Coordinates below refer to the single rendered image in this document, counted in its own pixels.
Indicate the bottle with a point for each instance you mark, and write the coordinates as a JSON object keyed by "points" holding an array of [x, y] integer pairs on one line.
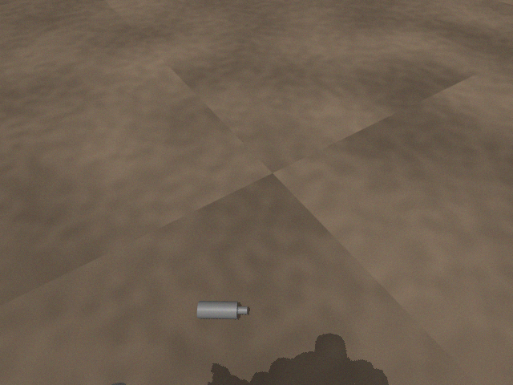
{"points": [[220, 309]]}

